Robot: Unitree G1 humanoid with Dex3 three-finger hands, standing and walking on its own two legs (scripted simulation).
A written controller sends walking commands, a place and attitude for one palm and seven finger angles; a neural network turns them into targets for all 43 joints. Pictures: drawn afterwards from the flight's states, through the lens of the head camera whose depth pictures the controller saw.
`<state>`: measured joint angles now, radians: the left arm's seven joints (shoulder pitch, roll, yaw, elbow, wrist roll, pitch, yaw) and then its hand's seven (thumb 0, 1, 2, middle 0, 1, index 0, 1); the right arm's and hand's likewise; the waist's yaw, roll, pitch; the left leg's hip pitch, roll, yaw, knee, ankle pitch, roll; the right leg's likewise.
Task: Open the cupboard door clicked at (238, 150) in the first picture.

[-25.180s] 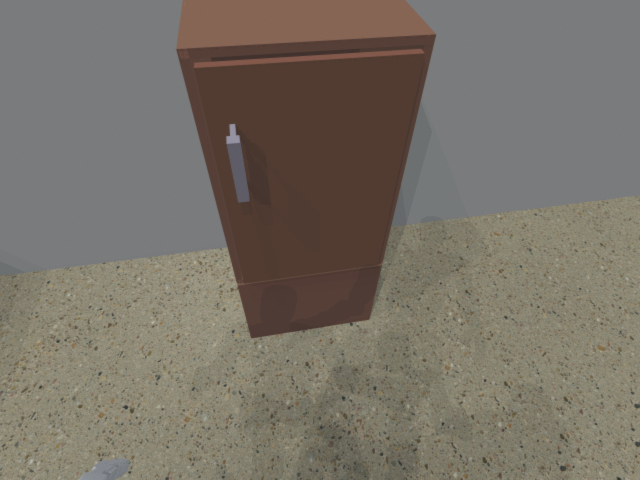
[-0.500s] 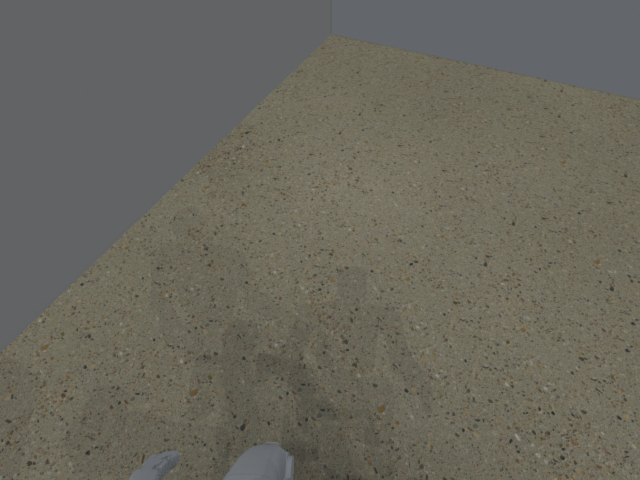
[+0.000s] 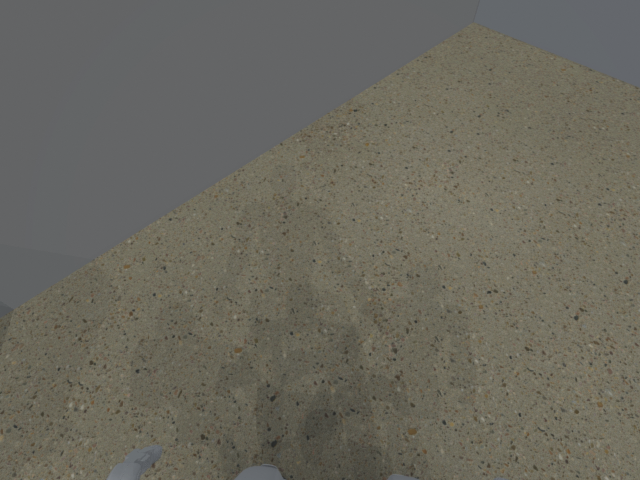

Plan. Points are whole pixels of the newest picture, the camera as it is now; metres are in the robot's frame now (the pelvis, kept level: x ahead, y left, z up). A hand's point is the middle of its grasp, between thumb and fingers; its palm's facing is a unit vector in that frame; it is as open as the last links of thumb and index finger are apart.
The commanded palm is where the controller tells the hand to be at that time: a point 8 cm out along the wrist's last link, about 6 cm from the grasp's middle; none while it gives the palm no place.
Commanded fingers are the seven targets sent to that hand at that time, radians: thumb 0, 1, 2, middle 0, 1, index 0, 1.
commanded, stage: turn to face it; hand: left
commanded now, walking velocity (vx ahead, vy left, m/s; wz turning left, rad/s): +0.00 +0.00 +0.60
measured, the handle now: out of the picture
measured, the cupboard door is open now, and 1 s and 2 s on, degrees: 42 42 42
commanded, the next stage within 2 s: none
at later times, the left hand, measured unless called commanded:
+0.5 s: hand out of the picture -0.01 +0.21 -0.17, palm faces +0.38 -0.89 -0.25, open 7.4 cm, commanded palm none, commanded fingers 0.00 0.90 0.90 -0.20 -0.30 -0.20 -0.30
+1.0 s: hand out of the picture -0.02 +0.13 -0.15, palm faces +0.61 -0.76 -0.23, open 7.4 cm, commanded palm none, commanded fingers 0.00 0.90 0.90 -0.20 -0.30 -0.20 -0.30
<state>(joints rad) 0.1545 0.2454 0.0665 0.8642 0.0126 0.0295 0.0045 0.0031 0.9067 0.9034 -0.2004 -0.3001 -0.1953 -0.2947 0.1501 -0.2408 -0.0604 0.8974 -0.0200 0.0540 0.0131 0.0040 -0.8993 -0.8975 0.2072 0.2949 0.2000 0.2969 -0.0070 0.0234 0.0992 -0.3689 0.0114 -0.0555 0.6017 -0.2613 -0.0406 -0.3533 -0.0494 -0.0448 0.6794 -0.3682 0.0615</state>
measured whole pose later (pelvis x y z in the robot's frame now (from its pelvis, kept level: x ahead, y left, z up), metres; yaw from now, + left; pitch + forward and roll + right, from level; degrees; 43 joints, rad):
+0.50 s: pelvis +0.01 -0.01 +0.00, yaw +20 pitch +1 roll +1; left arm 0.19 0.25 0.07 0.92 0.02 0.06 0.01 0.00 0.90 0.90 -0.20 -0.30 -0.20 -0.30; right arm 0.11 -0.22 -0.05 0.88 -0.02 0.03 0.01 0.00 -0.90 -0.90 0.20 0.29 0.20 0.30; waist 0.01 -0.05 0.11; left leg -0.32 0.01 0.05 0.62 -0.32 0.02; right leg -0.46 -0.11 -0.09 1.09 -0.52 0.07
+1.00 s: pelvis +0.03 -0.07 +0.01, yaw +39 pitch +0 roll +2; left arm 0.20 0.18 0.03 0.88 0.03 0.01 0.02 0.00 0.90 0.90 -0.20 -0.30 -0.20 -0.30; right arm 0.13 -0.24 -0.08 0.93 -0.01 0.08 0.04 0.01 -0.91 -0.90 0.20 0.29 0.19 0.30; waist -0.02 -0.02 0.12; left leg -0.42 0.03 0.07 0.91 -0.45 -0.06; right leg -0.22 -0.14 -0.22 0.54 -0.31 -0.01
